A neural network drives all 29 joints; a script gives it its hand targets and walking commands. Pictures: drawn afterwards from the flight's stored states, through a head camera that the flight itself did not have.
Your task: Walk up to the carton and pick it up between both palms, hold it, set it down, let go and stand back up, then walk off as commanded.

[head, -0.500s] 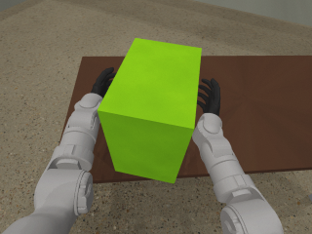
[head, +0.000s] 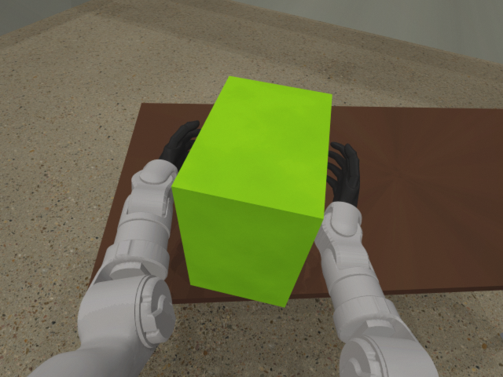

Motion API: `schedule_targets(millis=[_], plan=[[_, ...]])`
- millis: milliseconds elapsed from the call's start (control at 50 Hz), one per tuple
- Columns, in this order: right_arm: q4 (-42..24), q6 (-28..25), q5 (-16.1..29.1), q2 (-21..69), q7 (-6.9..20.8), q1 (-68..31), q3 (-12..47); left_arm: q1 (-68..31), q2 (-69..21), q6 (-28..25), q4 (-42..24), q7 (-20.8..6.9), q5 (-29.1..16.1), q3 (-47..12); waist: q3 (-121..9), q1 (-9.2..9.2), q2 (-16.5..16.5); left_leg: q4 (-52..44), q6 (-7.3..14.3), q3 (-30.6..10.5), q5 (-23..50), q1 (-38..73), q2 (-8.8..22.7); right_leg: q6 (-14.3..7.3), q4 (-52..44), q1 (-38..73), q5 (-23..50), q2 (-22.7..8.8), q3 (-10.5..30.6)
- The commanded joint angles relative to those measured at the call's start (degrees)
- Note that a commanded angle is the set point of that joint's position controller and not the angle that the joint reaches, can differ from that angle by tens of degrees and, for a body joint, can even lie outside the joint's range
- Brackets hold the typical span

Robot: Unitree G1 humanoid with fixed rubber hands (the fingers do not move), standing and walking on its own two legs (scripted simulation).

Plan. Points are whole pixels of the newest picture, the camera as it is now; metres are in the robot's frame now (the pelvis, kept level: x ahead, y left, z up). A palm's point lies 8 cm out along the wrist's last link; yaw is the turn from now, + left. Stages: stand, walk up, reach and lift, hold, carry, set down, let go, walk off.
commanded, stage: reach and lift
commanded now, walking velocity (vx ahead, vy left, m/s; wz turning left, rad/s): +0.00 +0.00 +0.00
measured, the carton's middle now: (257, 194) +0.42 -0.05 +0.05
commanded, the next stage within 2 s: none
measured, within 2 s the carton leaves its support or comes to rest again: leaves its support in 0.76 s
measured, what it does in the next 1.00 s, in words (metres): stands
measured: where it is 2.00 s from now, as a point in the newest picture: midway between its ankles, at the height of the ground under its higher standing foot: outside the picture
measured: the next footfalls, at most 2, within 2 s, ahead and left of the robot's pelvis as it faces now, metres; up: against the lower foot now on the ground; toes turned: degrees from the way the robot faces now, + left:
none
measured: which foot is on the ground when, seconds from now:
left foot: down 0.00-1.00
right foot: down 0.00-1.00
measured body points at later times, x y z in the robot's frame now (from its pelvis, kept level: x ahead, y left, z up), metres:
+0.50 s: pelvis +0.00 +0.00 +0.00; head +0.03 +0.03 +0.45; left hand +0.46 +0.08 +0.11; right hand +0.36 -0.18 +0.11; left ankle -0.04 +0.11 -0.75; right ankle +0.01 -0.16 -0.75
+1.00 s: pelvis -0.01 +0.00 +0.00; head +0.01 +0.03 +0.45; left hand +0.44 +0.09 +0.13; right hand +0.36 -0.18 +0.11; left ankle -0.04 +0.11 -0.75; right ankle +0.01 -0.16 -0.75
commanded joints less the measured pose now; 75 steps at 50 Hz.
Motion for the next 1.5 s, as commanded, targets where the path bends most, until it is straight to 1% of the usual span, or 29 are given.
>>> schedule_targets(millis=[0, 160, 180, 420, 460, 480, 520, 540, 620, 700, 740, 780, 800, 880, 940, 960, 1000, 1120, 1180, 1200, 1240, 1260, 1300, 1320, 1360, 1400, 1420, 1460, 1480], plan=[[1.8, -3.3, -5.7, 28.4, 6.6, -23.1, 16.6, -21.2, -26.8, -2.0, -4.5, -3.9, 2.4, -9.9, -17.5, 0.43, 3.8, -3.8, -1.9, 9.2, 19.7, 3.8, -2.7, 1.4, 4.3, 19.1, 25.5, 4.1, -5.5], [-1.9, -5.1, -4.3, 28.8, 6.4, -25.0, 19.0, -20.2, -28.9, -2.1, -5.5, -3.5, 3.0, -12.1, -21.4, 1.87, 5.0, -2.1, -3.0, 9.8, 24.8, 6.6, -2.7, 1.1, 4.3, 18.3, 29.4, 4.7, -6.4], [0.8, -4.8, -5.7, 27.8, 6.1, -23.7, 17.0, -21.2, -27.9, -2.1, -3.9, -4.1, 2.7, -10.9, -19.2, -0.19, 3.7, -2.7, -2.6, 9.7, 22.9, 6.2, -2.3, 1.2, 3.8, 17.9, 25.9, 4.6, -6.7], [2.6, -5.2, -4.8, 28.2, 6.0, -22.5, 18.1, -21.2, -30.0, -2.3, -7.3, -3.6, 2.5, -13.3, -20.1, -0.06, 5.8, -1.5, -3.5, 10.6, 25.5, 8.8, -2.4, 0.5, 3.5, 16.0, 26.0, 5.1, -7.2], [0.9, -6.0, -4.3, 28.1, 5.7, -23.3, 19.4, -19.3, -29.1, -2.4, -5.3, -3.6, 3.9, -12.3, -18.5, 1.84, 5.7, -1.5, -3.7, 10.5, 26.3, 6.8, -2.9, 0.8, 3.6, 17.8, 26.4, 4.9, -6.9], [0.7, -6.2, -4.6, 28.1, 5.6, -24.0, 18.9, -20.8, -29.1, -2.9, -6.4, -3.7, 3.1, -12.8, -20.0, 0.3, 5.7, -1.6, -3.5, 10.2, 25.6, 7.6, -2.6, 0.7, 3.7, 16.9, 25.5, 5.1, -6.9], [1.9, -6.5, -4.5, 28.7, 5.7, -23.6, 19.5, -20.7, -29.9, -3.1, -6.6, -3.6, 4.1, -11.9, -20.1, 2.48, 4.9, -1.0, -3.3, 10.6, 27.7, 7.4, -2.7, 0.6, 4.0, 17.2, 26.7, 5.0, -6.5], [-0.1, -7.8, -3.8, 29.2, 5.6, -24.4, 20.9, -21.7, -31.3, -3.7, -9.5, -3.1, 2.8, -14.9, -23.5, 0.46, 5.9, -0.3, -4.6, 10.2, 32.1, 9.9, -2.4, 0.7, 4.5, 16.5, 29.6, 5.7, -7.8], [0.3, -10.6, -3.3, 28.1, 5.6, -29.7, 21.0, -24.8, -33.5, -5.6, -10.3, -1.5, 0.6, -17.7, -26.4, 0.98, 7.5, 1.2, -5.6, 9.7, 36.5, 13.0, -1.5, 0.0, 4.3, 13.3, 28.1, 5.7, -7.9], [6.4, -10.6, -4.1, 27.6, 5.6, -28.3, 20.2, -26.9, -32.2, -6.6, -6.1, -1.3, 1.5, -14.5, -21.0, 2.92, 7.5, -0.6, -4.5, 10.4, 29.9, 9.7, -1.5, -0.4, 3.5, 14.1, 22.0, 5.2, -7.3], [1.2, -12.9, -3.2, 27.5, 5.5, -32.5, 22.4, -29.3, -34.5, -8.0, -9.6, -0.1, -0.8, -17.6, -27.6, 2.97, 7.6, 0.4, -5.3, 10.0, 33.4, 11.0, -1.4, -0.4, 4.2, 13.7, 25.2, 5.9, -7.4], [7.6, -11.1, -5.3, 26.7, 4.8, -32.7, 19.2, -29.2, -31.9, -6.6, -0.7, -1.1, 1.5, -14.0, -18.0, 2.06, 5.4, -2.5, -3.2, 10.4, 22.3, 5.1, -2.0, -0.2, 2.8, 14.4, 18.5, 4.9, -6.5], [6.5, -11.2, -3.3, 27.4, 5.5, -34.0, 20.9, -30.3, -33.5, -7.3, -5.0, 0.0, 0.6, -14.8, -20.6, 4.69, 6.0, -2.7, -3.4, 10.2, 24.5, 5.7, -1.3, -0.6, 3.6, 15.3, 18.5, 4.9, -6.7], [4.8, -11.6, -4.0, 28.2, 5.1, -41.1, 20.3, -35.1, -33.0, -8.3, -1.2, 0.1, -1.0, -14.0, -20.5, 4.6, 3.7, -4.3, -2.0, 11.4, 14.8, 2.4, -1.9, -0.4, 2.6, 14.9, 13.0, 4.2, -5.7], [-0.9, -14.8, -3.7, 30.0, 5.3, -43.7, 21.5, -39.1, -36.7, -11.5, -12.5, 1.7, -3.5, -19.5, -32.7, 4.55, 6.9, -2.5, -3.2, 10.1, 22.7, 6.3, -1.4, -0.8, 3.9, 14.2, 17.3, 5.0, -7.0], [2.5, -14.3, -4.4, 27.3, 5.7, -42.7, 19.1, -40.8, -38.9, -11.4, -13.6, 2.4, -4.1, -21.9, -32.0, 0.98, 9.9, -1.4, -4.9, 9.2, 25.6, 8.9, -1.0, -1.3, 4.1, 9.7, 15.7, 5.4, -7.7], [2.6, -13.9, -3.3, 27.2, 6.2, -42.2, 21.0, -35.6, -37.7, -11.3, -13.1, 2.8, -3.1, -19.4, -30.5, 4.48, 8.5, -2.1, -4.0, 9.8, 25.6, 8.6, -0.8, -1.6, 3.2, 10.8, 16.3, 5.0, -6.7], [2.2, -12.8, -1.7, 24.5, 6.9, -40.6, 23.0, -32.7, -40.2, -8.5, -18.0, 3.5, -3.0, -21.9, -29.5, 3.35, 8.7, -0.7, -4.8, 9.9, 32.5, 12.8, -0.3, -1.3, 3.3, 10.5, 16.9, 5.8, -8.0], [-1.0, -11.1, -0.3, 26.2, 7.0, -44.1, 26.3, -31.5, -40.7, -7.3, -14.8, 3.8, -3.1, -21.8, -30.4, 6.24, 6.1, -0.5, -3.1, 9.8, 30.0, 9.2, -1.1, -1.4, 3.3, 15.7, 19.8, 5.2, -6.5], [-1.6, -11.7, 0.7, 25.2, 7.0, -43.3, 26.1, -30.5, -42.4, -7.3, -18.2, 4.4, -4.9, -25.1, -33.6, 3.8, 8.4, 0.5, -4.6, 9.3, 34.5, 10.2, -0.8, -1.7, 4.1, 14.5, 21.4, 5.9, -7.6], [-4.8, -10.4, 3.0, 25.3, 7.3, -44.4, 29.8, -24.9, -42.3, -4.7, -18.5, 4.5, -4.0, -24.2, -33.3, 7.16, 6.7, 1.7, -3.9, 9.3, 38.0, 11.4, -0.4, -1.6, 3.4, 15.0, 21.7, 6.0, -7.5], [-0.8, -8.2, 2.4, 23.3, 7.7, -43.7, 27.1, -29.7, -41.2, -3.7, -19.2, 4.5, -3.8, -23.6, -31.3, 4.66, 7.7, 1.4, -4.1, 8.6, 34.9, 11.5, -0.5, -1.7, 3.5, 12.6, 17.9, 6.2, -8.1], [-6.6, -9.1, 5.4, 24.6, 7.7, -44.2, 31.7, -24.4, -41.4, -3.5, -22.5, 4.8, -4.6, -25.7, -34.5, 6.94, 8.2, 2.3, -4.2, 8.9, 39.6, 12.8, -0.5, -1.8, 3.6, 15.5, 22.7, 6.0, -7.5], [-8.6, -9.4, 5.2, 23.7, 7.4, -45.6, 31.2, -28.4, -41.8, -3.4, -25.9, 4.9, -5.2, -26.9, -36.6, 4.28, 8.4, 2.8, -5.0, 8.7, 42.0, 13.2, -0.6, -1.4, 4.5, 14.5, 25.0, 5.9, -8.1], [-10.8, -8.4, 7.1, 22.0, 7.9, -47.4, 32.3, -25.8, -43.2, -1.7, -28.0, 5.5, -5.7, -29.4, -36.6, 4.29, 8.7, 3.7, -4.7, 7.7, 41.7, 12.9, -0.5, -1.3, 5.0, 13.6, 24.2, 6.7, -8.3], [-9.2, -5.6, 7.6, 23.1, 7.1, -42.9, 33.8, -18.7, -41.2, 1.8, -20.3, 4.5, -4.2, -27.1, -31.3, 5.33, 4.1, 1.5, -3.1, 9.0, 35.4, 11.1, -0.9, -1.2, 2.6, 17.2, 22.1, 5.0, -7.2], [-13.2, -6.2, 9.4, 21.8, 7.6, -47.8, 33.2, -26.2, -42.3, 1.1, -30.6, 5.9, -5.5, -29.4, -35.4, 5.21, 8.5, 2.0, -4.0, 8.3, 37.2, 11.3, -0.5, -1.5, 4.5, 16.3, 23.7, 5.8, -7.8], [-12.6, -3.8, 8.8, 21.1, 6.6, -45.8, 32.9, -26.4, -41.5, 3.6, -27.4, 4.8, -4.9, -29.1, -32.1, 2.63, 5.7, 1.7, -3.1, 7.9, 34.7, 13.0, -0.9, -0.7, 2.8, 14.9, 21.2, 4.8, -7.9], [-15.6, -3.9, 10.5, 19.6, 7.9, -52.0, 32.4, -31.5, -43.6, 3.4, -32.8, 5.8, -7.9, -32.2, -36.1, 3.1, 8.7, 2.2, -3.6, 7.0, 34.7, 11.6, -0.4, -1.2, 3.9, 12.8, 19.2, 5.7, -8.3]])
